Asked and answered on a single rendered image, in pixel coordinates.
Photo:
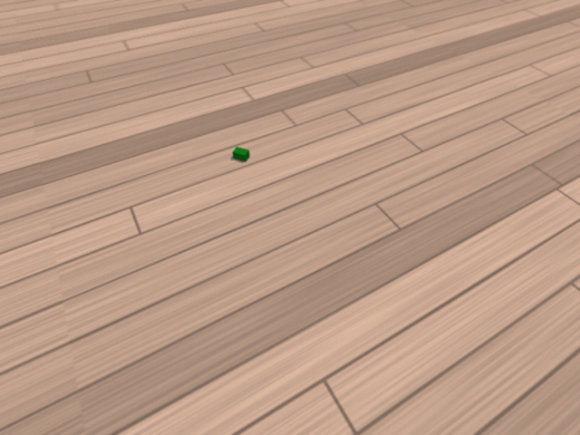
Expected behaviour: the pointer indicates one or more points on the small box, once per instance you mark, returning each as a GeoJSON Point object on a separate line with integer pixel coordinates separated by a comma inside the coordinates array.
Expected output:
{"type": "Point", "coordinates": [241, 154]}

